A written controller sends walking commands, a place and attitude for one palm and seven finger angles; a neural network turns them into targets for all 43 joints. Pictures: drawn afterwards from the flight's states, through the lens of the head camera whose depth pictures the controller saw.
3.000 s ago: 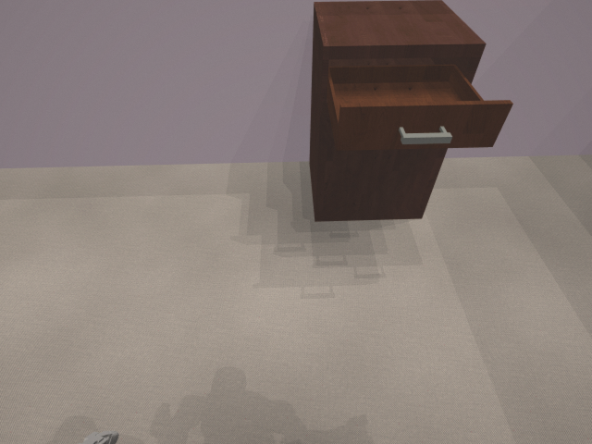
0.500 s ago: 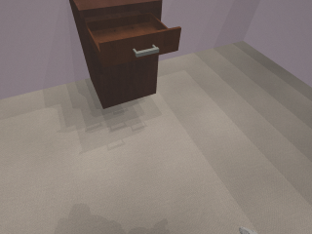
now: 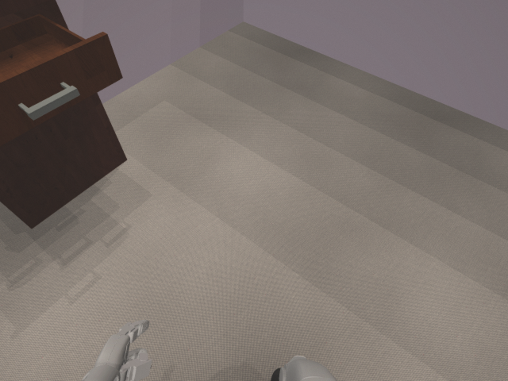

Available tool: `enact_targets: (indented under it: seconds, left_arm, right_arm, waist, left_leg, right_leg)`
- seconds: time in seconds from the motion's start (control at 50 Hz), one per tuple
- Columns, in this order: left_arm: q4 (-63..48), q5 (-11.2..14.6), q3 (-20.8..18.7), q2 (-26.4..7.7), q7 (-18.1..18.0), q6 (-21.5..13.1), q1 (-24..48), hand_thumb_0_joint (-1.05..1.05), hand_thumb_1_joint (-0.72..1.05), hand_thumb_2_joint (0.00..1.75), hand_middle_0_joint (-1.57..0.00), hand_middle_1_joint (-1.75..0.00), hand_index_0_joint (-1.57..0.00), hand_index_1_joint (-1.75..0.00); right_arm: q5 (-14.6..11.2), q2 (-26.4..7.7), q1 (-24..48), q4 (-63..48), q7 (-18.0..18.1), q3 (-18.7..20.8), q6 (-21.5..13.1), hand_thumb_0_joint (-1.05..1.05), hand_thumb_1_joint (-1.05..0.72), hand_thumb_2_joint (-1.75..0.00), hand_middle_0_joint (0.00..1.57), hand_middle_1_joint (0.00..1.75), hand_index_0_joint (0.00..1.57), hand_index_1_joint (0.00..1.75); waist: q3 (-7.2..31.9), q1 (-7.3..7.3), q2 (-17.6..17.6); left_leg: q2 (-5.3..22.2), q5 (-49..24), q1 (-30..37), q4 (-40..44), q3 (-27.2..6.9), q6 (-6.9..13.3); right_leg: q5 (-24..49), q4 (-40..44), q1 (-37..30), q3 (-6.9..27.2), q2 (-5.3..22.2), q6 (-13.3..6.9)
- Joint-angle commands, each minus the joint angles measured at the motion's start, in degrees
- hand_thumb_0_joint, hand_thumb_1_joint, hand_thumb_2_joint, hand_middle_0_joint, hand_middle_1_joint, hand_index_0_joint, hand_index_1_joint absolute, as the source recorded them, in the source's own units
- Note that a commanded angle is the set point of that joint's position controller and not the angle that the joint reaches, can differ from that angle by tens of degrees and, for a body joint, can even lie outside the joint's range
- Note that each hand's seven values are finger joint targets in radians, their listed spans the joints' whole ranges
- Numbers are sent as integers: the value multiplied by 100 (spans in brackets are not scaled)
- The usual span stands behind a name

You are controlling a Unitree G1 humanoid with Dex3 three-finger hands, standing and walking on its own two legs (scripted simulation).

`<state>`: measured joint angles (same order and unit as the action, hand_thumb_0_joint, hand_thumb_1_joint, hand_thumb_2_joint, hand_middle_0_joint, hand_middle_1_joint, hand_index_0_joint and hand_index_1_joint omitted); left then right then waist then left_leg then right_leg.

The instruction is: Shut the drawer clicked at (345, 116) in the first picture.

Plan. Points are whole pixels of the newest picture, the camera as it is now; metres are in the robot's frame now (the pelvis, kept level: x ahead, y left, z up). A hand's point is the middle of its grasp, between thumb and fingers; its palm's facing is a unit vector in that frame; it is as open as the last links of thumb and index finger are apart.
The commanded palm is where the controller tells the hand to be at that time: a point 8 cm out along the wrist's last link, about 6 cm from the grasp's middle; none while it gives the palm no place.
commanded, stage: walk to a spot facing it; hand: left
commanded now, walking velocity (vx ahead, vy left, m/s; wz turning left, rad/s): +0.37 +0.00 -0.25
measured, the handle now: (49, 99) +0.77 +0.52 -0.06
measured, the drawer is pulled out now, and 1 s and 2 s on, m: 0.29 0.29 0.29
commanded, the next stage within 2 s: turn to face it in 1.08 s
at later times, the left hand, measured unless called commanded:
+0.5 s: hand (130, 343) +0.21 +0.22 -0.16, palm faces -0.06 -0.98 -0.17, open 7.4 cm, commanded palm none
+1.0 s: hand (217, 192) +0.54 +0.08 -0.15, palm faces -0.23 -0.95 -0.20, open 7.3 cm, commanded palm none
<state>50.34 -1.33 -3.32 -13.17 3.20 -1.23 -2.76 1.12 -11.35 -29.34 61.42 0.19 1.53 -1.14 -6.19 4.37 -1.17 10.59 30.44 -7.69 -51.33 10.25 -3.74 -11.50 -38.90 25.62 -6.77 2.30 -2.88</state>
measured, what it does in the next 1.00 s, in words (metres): walks ahead: left foot, then right foot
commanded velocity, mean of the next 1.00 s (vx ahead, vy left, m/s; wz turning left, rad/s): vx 0.36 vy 0.00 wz -0.16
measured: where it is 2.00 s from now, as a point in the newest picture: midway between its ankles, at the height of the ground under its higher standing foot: (273, 265)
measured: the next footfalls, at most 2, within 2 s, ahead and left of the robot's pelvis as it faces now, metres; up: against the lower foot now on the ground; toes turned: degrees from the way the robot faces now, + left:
left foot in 0.38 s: +0.28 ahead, +0.11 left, +0.00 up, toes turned +2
right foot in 0.90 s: +0.46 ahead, -0.19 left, +0.00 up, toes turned -24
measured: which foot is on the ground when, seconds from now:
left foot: up 0.00-0.36, down 0.38-0.90, up 0.92-1.00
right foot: down 0.00-0.38, up 0.40-0.88, down 0.90-1.00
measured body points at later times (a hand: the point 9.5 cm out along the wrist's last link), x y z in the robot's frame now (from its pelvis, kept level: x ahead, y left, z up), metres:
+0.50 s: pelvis +0.19 +0.03 +0.02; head +0.19 +0.06 +0.47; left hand +0.21 +0.27 -0.15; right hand +0.23 -0.21 -0.10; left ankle +0.24 +0.11 -0.71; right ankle +0.12 -0.09 -0.62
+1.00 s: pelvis +0.39 -0.07 +0.01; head +0.41 -0.08 +0.46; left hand +0.55 +0.13 -0.13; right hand +0.24 -0.24 -0.14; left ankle +0.31 +0.08 -0.62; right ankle +0.42 -0.17 -0.71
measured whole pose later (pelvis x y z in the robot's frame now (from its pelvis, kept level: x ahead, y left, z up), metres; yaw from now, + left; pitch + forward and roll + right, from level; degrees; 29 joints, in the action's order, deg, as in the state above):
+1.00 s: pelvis +0.39 -0.07 +0.01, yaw -15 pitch -2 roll +0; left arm 58.3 -1.3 -3.9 -9.8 0.3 -4.2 -8.1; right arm 1.0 -6.5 -25.7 67.5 0.0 2.5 -0.8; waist -4.2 2.2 0.8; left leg 7.6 23.9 -18.4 -70.4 5.2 -0.5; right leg -14.5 -35.8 19.8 -10.2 2.3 -3.6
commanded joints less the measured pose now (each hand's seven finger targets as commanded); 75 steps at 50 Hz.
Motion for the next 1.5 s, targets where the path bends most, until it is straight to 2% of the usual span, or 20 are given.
enact_targets:
  seconds: [0.0, 0.1, 0.26, 0.32, 0.36, 0.38, 0.42, 0.5, 0.78, 0.84, 0.86, 0.88, 0.9, 1.0, 1.28, 1.3, 1.32, 1.34, 1.36, 1.48]
  left_arm:
    - [195, 106, -347, -1384, -268, -37, -1696, 0, 90, 90, -20, -30, -20, -30]
    - [161, -17, -175, -756, -343, -170, -840, 0, 90, 90, -20, -30, -20, -30]
    - [402, -7, -201, -775, -300, -193, -1365, 0, 90, 90, -20, -30, -20, -30]
    - [404, 28, -183, -622, -294, -154, -1308, 0, 90, 90, -20, -30, -20, -30]
    - [183, 67, -76, -55, -226, -167, -1407, 0, 90, 90, -20, -30, -20, -30]
    - [165, 2, -112, -326, -259, -164, -1200, 0, 90, 90, -20, -30, -20, -30]
    - [324, -35, -172, -286, -176, -148, -1116, 0, 90, 90, -20, -30, -20, -30]
    - [630, -71, -169, 19, -135, 36, -1681, 0, 90, 90, -20, -30, -20, -30]
    - [416, -42, -58, 207, -89, -48, -162, 0, 90, 90, -20, -30, -20, -30]
    - [933, -88, -165, -160, -141, -182, -1729, 0, 90, 90, -20, -30, -20, -30]
    - [1184, -101, -308, -653, -214, -257, -2632, 0, 90, 90, -20, -30, -20, -30]
    - [1292, -21, -430, -1240, -302, -271, -3195, 0, 90, 90, -20, -30, -20, -30]
    - [1271, 68, -459, -1371, -328, -236, -2977, 0, 90, 90, -20, -30, -20, -30]
    - [892, -25, -90, -150, -413, -315, -1385, 0, 90, 90, -20, -30, -20, -30]
    - [923, -15, -118, -528, -464, -244, -1707, 0, 90, 90, -20, -30, -20, -30]
    - [843, 22, -154, -577, -467, -207, -1669, 0, 90, 90, -20, -30, -20, -30]
    - [696, 115, -173, -418, -429, -162, -1840, 0, 90, 90, -20, -30, -20, -30]
    - [488, 149, -113, -227, -415, -145, -1853, 0, 90, 90, -20, -30, -20, -30]
    - [380, 88, -107, -292, -453, -69, -1601, 0, 90, 90, -20, -30, -20, -30]
    - [463, 13, -220, -191, -375, 188, -1665, 0, 90, 90, -20, -30, -20, -30]
  right_arm:
    - [-50, -668, 1224, -981, 64, 220, -295, 0, -90, -90, 20, 30, 20, 30]
    - [67, -292, 375, -590, 5, 222, -30, 0, -90, -90, 20, 30, 20, 30]
    - [41, -242, 1485, -1035, -134, 263, -195, 0, -90, -90, 20, 30, 20, 30]
    - [50, -476, 684, -776, -60, 308, -302, 0, -90, -90, 20, 30, 20, 30]
    - [156, -1447, -465, -529, 29, 502, -314, 0, -90, -90, 20, 30, 20, 30]
    - [108, -1237, -257, -542, 72, 445, -271, 0, -90, -90, 20, 30, 20, 30]
    - [76, -727, 492, -696, 87, 295, -323, 0, -90, -90, 20, 30, 20, 30]
    - [11, -328, 800, -554, 129, 235, -470, 0, -90, -90, 20, 30, 20, 30]
    - [83, -389, -149, 209, 107, 227, -360, 0, -90, -90, 20, 30, 20, 30]
    - [22, -467, 53, 253, 98, 244, -342, 0, -90, -90, 20, 30, 20, 30]
    - [-58, -305, 52, 172, 28, 216, -363, 0, -90, -90, 20, 30, 20, 30]
    - [-122, 75, 71, -92, 31, 140, -378, 0, -90, -90, 20, 30, 20, 30]
    - [-126, -77, 484, -162, 47, 188, -343, 0, -90, -90, 20, 30, 20, 30]
    - [36, 261, 439, 17, 18, 214, -85, 0, -90, -90, 20, 30, 20, 30]
    - [29, -201, 1472, -695, -165, 234, -52, 0, -90, -90, 20, 30, 20, 30]
    - [56, -455, 809, -583, -136, 304, -61, 0, -90, -90, 20, 30, 20, 30]
    - [110, -1077, 284, -574, -64, 429, -88, 0, -90, -90, 20, 30, 20, 30]
    - [39, -1553, 74, -548, -15, 484, -63, 0, -90, -90, 20, 30, 20, 30]
    - [-32, -1525, 309, -556, 40, 468, -40, 0, -90, -90, 20, 30, 20, 30]
    - [-26, -890, 1863, -1037, 63, 356, -40, 0, -90, -90, 20, 30, 20, 30]
  waist:
    - [1028, -1018, -494]
    - [591, -121, -500]
    - [169, -457, -575]
    - [368, -44, 38]
    - [671, 269, 2132]
    - [525, 227, 1706]
    - [-4, -105, 638]
    - [190, -503, 765]
    - [-166, -135, 989]
    - [832, -932, 477]
    - [1499, -1309, -354]
    - [1898, -1308, -1476]
    - [1816, -1293, -1006]
    - [264, -328, -350]
    - [229, -284, -274]
    - [701, 13, 28]
    - [1361, 122, 1276]
    - [1645, 117, 2193]
    - [1755, 79, 1409]
    - [957, -541, 925]
  left_leg:
    - [1, -653, -3337, -2904, -905, 226]
    - [-8, -1301, -2142, -1201, -646, 57]
    - [-424, -1633, -1486, 1096, -464, 154]
    - [-574, -1497, 260, 2218, -455, 222]
    - [1683, 483, 1348, 4056, -3704, 1087]
    - [1816, 1155, 869, 4310, -4070, 1265]
    - [1448, 814, -38, 4453, -3131, 1158]
    - [798, -1144, -321, 4333, -1228, 934]
    - [871, -3457, 666, 3681, -54, 1010]
    - [527, -4839, 236, 1485, 343, 703]
    - [188, -3630, -1084, -106, 490, 506]
    - [-677, 119, -2695, -1942, 214, 287]
    - [-487, 133, -3008, -2754, -607, 417]
    - [56, -1351, -2405, -1893, -817, 302]
    - [-608, -2034, -1255, 1562, -207, 426]
    - [-676, -2960, -331, 2013, -294, 497]
    - [362, -4837, 852, 2304, -1745, 1011]
    - [1536, -6241, 1252, 2762, -3231, 1776]
    - [1594, -5105, 1117, 2914, -3386, 1915]
    - [252, -2450, -979, 3593, -1970, 1161]
  right_leg:
    - [-655, 2345, -2678, 3240, 2015, -1014]
    - [-48, 2593, -818, 1428, 1128, -750]
    - [-1143, 2668, -883, 1808, 1053, -736]
    - [-902, 1419, -329, 1426, 515, -436]
    - [-2059, -2004, 1312, 323, -569, 64]
    - [-1812, -2903, 1529, 817, -188, -4]
    - [-870, -3407, 1582, 894, 223, 43]
    - [-46, -2953, 1060, 767, 397, 254]
    - [-22, 147, 476, -154, 167, 123]
    - [131, 906, -2003, -400, -236, -138]
    - [-293, 1091, -3526, 830, 795, -462]
    - [224, 1777, -4480, 3376, 2338, -1097]
    - [-200, 2246, -4014, 3554, 2547, -1206]
    - [-115, 2789, -990, 1082, 1660, -550]
    - [2767, 1153, -2017, -422, 1528, -95]
    - [2592, 14, -1818, -637, 1340, 118]
    - [710, -1518, -762, -841, 642, 512]
    - [-2790, -3119, 142, -403, 7, 632]
    - [-2574, -3689, 572, 332, 120, 555]
    - [-807, -2886, 153, 559, 413, 718]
